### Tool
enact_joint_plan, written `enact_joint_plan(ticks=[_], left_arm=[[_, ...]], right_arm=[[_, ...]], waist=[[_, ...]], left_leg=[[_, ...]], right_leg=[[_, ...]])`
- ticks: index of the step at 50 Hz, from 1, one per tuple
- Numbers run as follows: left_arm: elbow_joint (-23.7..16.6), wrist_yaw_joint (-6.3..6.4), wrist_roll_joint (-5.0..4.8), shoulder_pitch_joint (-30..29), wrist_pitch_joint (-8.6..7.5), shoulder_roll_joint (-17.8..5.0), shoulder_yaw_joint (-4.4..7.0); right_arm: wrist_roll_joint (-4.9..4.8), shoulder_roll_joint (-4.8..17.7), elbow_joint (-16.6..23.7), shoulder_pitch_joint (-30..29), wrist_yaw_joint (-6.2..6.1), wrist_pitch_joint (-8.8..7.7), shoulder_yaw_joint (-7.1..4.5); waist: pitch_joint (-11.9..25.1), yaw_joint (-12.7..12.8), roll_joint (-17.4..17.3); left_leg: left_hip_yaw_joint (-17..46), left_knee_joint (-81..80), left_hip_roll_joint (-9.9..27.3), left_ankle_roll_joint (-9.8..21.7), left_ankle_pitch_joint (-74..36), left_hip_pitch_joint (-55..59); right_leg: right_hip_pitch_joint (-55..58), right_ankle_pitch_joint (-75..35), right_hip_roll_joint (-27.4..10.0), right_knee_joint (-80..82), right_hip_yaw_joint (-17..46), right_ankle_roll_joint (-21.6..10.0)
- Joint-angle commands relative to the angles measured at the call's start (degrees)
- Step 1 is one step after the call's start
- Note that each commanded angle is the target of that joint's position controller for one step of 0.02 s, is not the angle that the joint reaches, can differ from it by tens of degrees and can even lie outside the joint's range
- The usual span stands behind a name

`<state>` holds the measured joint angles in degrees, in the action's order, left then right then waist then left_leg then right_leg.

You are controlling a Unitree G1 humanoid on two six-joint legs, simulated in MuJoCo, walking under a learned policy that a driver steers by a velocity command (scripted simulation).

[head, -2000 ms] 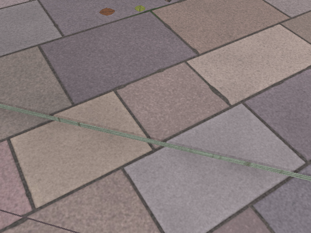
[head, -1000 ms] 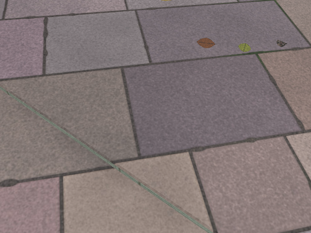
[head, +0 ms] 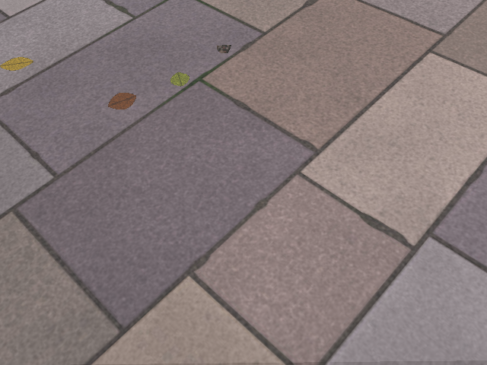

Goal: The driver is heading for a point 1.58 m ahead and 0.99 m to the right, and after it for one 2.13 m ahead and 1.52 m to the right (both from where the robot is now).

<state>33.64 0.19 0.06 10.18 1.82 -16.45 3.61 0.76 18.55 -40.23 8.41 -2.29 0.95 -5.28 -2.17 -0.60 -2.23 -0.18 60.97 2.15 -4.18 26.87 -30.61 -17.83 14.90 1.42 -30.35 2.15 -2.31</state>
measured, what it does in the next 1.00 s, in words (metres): walks ahead, turning right: left foot, then right foot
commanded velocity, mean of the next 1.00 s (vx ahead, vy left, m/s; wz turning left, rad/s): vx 0.35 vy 0.00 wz -0.52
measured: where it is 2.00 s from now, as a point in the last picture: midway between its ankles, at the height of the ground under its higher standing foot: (419, 241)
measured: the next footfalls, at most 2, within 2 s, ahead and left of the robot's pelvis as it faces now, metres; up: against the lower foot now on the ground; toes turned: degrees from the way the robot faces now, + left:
left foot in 0.30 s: +0.10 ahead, +0.12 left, +0.00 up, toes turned -14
right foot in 0.78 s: +0.29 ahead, -0.25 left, +0.00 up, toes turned -30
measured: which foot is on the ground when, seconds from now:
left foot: up 0.00-0.28, down 0.30-0.78, up 0.80-1.00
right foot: down 0.00-0.32, up 0.34-0.76, down 0.78-1.00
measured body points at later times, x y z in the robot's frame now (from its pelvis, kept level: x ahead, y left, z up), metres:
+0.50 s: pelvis +0.08 +0.01 +0.01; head +0.09 +0.03 +0.46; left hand +0.31 +0.23 -0.09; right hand +0.07 -0.29 -0.09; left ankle +0.06 +0.13 -0.74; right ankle +0.07 -0.14 -0.65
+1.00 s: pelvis +0.29 -0.16 +0.01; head +0.30 -0.18 +0.45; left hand +0.50 +0.03 -0.10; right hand +0.27 -0.47 -0.10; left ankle +0.38 -0.03 -0.61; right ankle +0.25 -0.23 -0.74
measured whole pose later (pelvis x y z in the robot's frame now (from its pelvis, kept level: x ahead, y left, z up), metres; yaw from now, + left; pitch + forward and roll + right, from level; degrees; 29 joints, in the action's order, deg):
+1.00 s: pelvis +0.29 -0.16 +0.01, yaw -31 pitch +1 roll -1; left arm 41.0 -1.5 0.2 18.3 -2.9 -15.2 2.7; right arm -1.1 17.2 -41.0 12.1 0.1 -4.7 -2.0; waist -1.7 1.3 -2.0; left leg 0.9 77.4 7.4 -0.9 16.6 -39.9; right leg -12.2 11.1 5.0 -22.3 -0.9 -5.5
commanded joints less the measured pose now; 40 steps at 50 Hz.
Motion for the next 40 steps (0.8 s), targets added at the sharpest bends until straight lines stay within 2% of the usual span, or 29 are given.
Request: enact_joint_plan(ticks=[1, 3, 5, 7, 10, 12, 14, 15, 16, 17, 18, 19, 20, 21, 24, 27, 29, 32, 34, 36, 37, 38, 39, 40], left_arm=[[-4.6, 1.26, -0.53, -3.7, -0.82, -9.0, 2.4], [-4.5, 1.68, -0.08, -3.2, -0.72, -8.9, 2.33], [-3.8, 1.89, -0.79, -0.6, -0.78, -9.1, 2.56], [-3.3, 1.81, -0.98, 0.5, -1.06, -10.2, 2.84], [-2.9, 1.31, -1.07, 1.2, -1.55, -11.0, 3.02], [-2.6, 0.88, -1.25, 1.2, -1.68, -10.9, 2.94], [-2.9, 0.82, -1.57, -0.8, -1.44, -9.7, 2.47], [-3.3, 0.92, -1.49, -1.3, -1.61, -7.5, 1.89], [-3.7, 0.83, -1.15, -0.9, -1.87, -2.9, 0.52], [-6.6, 0.79, -2.13, -1.9, -2.57, -4.3, 0.96], [-6.3, 0.73, -1.89, -2.0, -3.06, -8.0, 1.81], [-5.0, 0.36, -1.6, -1.1, -3.07, -9.3, 2.34], [-3.6, 0.17, -1.24, 0.2, -2.97, -8.8, 2.45], [-3.6, -0.19, -1.12, -0.3, -3.18, -8.1, 2.4], [-3.5, -0.9, -1.2, -2.0, -3.6, -4.9, 1.5], [-4.0, -1.24, -1.27, -4.5, -3.56, -3.9, 1.04], [-4.4, -1.85, -1.31, -6.9, -3.69, -3.0, 0.52], [-5.4, -3.11, -1.49, -11.2, -3.88, -1.5, -0.32], [-5.7, -3.79, -1.66, -11.7, -3.77, -1.9, -0.32], [-5.8, -3.95, -1.16, -10.0, -3.57, -3.6, 0.59], [-5.0, -3.81, -0.94, -5.5, -3.32, -5.3, 1.59], [-2.3, -3.47, -1.08, 4.6, -3.11, -7.5, 3.1], [0.1, -2.41, -1.34, 13.1, -2.59, -10.2, 4.57], [1.1, -1.29, -1.41, 15.3, -2.78, -17.3, 5.19]], right_arm=[[0.36, 4.4, 4.7, -2.1, -0.49, -0.89, -1.31], [-0.21, 3.6, 4.4, -1.2, -0.22, -1.14, -1.01], [-0.5, 2.9, 4.6, -2.2, 0.31, -1.58, -0.52], [-0.98, 3.2, 5.4, -4.0, 1.1, -2.35, -0.47], [-1.55, 3.8, 5.9, -4.6, 2.11, -4.06, -0.65], [-2.13, 3.9, 5.6, -3.3, 2.63, -5.19, -0.87], [-2.58, 3.3, 4.0, 1.4, 2.84, -6.11, -1.19], [-2.2, 4.5, 3.0, 5.0, 2.55, -6.36, -1.73], [-0.99, 7.3, 2.2, 11.3, 2.07, -6.37, -2.29], [1.05, 11.8, 1.4, 13.5, 2.56, -6.41, -3.14], [0.41, 9.5, 2.3, 9.9, 2.51, -6.82, -2.67], [-0.63, 6.0, 2.9, 7.5, 1.96, -6.8, -1.62], [-0.88, 4.6, 3.4, 6.7, 1.56, -6.67, -1.04], [-0.79, 4.3, 3.1, 6.6, 1.21, -6.5, -0.78], [0.17, 4.0, 2.0, 8.9, 0.85, -6.98, -0.26], [0.26, 4.7, 0.7, 10.2, 0.94, -6.82, -0.24], [0.0, 5.8, 0.0, 10.0, 0.98, -6.44, -0.39], [-1.0, 7.6, -1.3, 11.5, 1.05, -5.89, -0.79], [-1.8, 8.7, -2.0, 11.7, 1.29, -5.41, -1.07], [-2.42, 10.4, -2.6, 12.0, 1.32, -4.98, -1.47], [-2.72, 11.2, -3.0, 12.3, 1.28, -4.63, -1.6], [-2.94, 10.9, -3.0, 11.6, 1.21, -4.39, -1.31], [-2.57, 8.9, -2.6, 12.3, 1.16, -5.0, -0.36], [0.77, -0.3, 0.2, 17.6, 2.04, -5.84, 2.56]], waist=[[7.5, -0.3, 9.6], [8.3, -0.2, 9.7], [8.6, 1.2, 9.7], [6.4, 2.2, 12.3], [4.6, 2.4, 12.5], [4.0, 1.4, 12.2], [3.5, -2.0, 10.4], [4.7, -3.7, 8.3], [8.3, -5.1, -0.5], [4.2, -3.9, -11.5], [-0.1, -2.5, -9.5], [-2.0, -1.8, -7.9], [-1.4, -1.4, -6.1], [-2.0, -1.5, -5.4], [-1.5, -2.6, -4.3], [-2.2, -3.4, -3.8], [-3.0, -3.9, -3.6], [-4.6, -5.3, -3.3], [-5.0, -4.7, -3.1], [-2.1, -2.3, -4.3], [1.5, 0.8, -5.1], [6.9, 6.6, -4.0], [10.9, 10.7, -1.6], [17.1, 4.7, 16.7]], left_leg=[[3.3, 5.2, -0.7, -1.1, -5.4, -7.4], [3.2, 1.0, -1.5, -1.4, -7.4, -5.8], [3.0, -7.1, -1.9, -1.0, -9.4, -4.6], [3.2, -13.5, -2.6, -0.2, -8.4, -2.8], [3.4, -21.3, -3.6, 1.5, -4.7, 2.1], [3.3, -26.5, -4.3, 2.6, -4.1, 8.0], [2.5, -37.5, -4.2, 4.3, -12.2, 18.3], [4.6, -39.6, -0.9, 5.6, -13.8, 27.2], [15.6, -42.5, 10.0, 8.7, -5.3, 36.6], [35.9, -49.6, 20.0, 15.6, 12.2, 35.4], [37.3, -50.6, 21.4, 17.5, 17.3, 32.0], [31.7, -50.6, 18.5, 16.1, 14.6, 31.4], [26.2, -50.4, 15.9, 14.1, 9.4, 31.7], [21.8, -50.8, 14.7, 13.1, 3.3, 31.4], [10.5, -51.8, 12.3, 12.5, -10.9, 29.3], [4.3, -52.6, 11.8, 13.1, -18.0, 29.1], [0.2, -52.7, 11.4, 12.7, -21.9, 28.6], [-3.5, -53.2, 12.6, 12.2, -23.9, 29.4], [-5.6, -52.0, 13.5, 11.7, -29.5, 31.1], [-7.9, -45.5, 14.1, 10.8, -53.0, 33.1], [-9.0, -38.2, 14.1, 10.4, -65.6, 33.7], [-10.5, -27.3, 13.0, 9.3, -70.2, 30.4], [-10.8, -14.5, 10.8, 7.3, -59.5, 19.0], [-9.2, 8.6, 2.2, 3.8, 1.4, -5.6]], right_leg=[[9.1, -24.4, -12.7, 9.8, 15.3, -11.1], [9.1, -22.6, -11.7, 9.7, 15.2, -11.2], [9.2, -2.3, -10.5, 12.3, 17.5, -11.1], [7.2, 11.9, -10.8, 15.0, 21.8, -11.6], [5.0, 16.1, -10.7, 15.0, 25.1, -11.8], [2.4, 17.5, -10.0, 14.4, 27.3, -11.5], [-2.4, 19.1, -6.9, 11.5, 27.1, -9.3], [-8.2, 19.7, -4.2, 6.4, 24.6, -6.8], [-15.7, 22.0, 1.2, -10.1, 16.4, -2.8], [-29.8, 20.3, 5.1, -21.6, 8.6, -1.3], [-33.0, 15.5, -0.8, -29.4, 8.6, -0.4], [-34.4, 11.0, -1.7, -32.4, 7.7, 0.5], [-34.0, 7.8, -2.3, -34.4, 6.8, 1.4], [-34.5, 4.4, -3.1, -35.6, 6.4, 2.0], [-33.2, -3.7, -4.3, -38.1, 4.1, 3.4], [-32.6, -8.0, -5.1, -32.6, 2.7, 4.9], [-29.8, -11.1, -5.7, -25.3, 0.7, 5.0], [-25.4, -12.1, -5.8, -15.7, -2.9, 3.6], [-21.8, -9.7, -5.2, -11.3, -4.7, 1.6], [-13.9, -5.0, -1.5, -8.2, -7.6, -1.1], [-6.8, -2.7, 1.0, -7.1, -8.7, -2.9], [6.8, -7.3, 3.0, -2.2, -8.9, -5.3], [23.0, -10.9, 1.6, -0.6, -4.3, -6.9], [44.6, -11.8, -15.9, -1.5, 23.6, -14.2]])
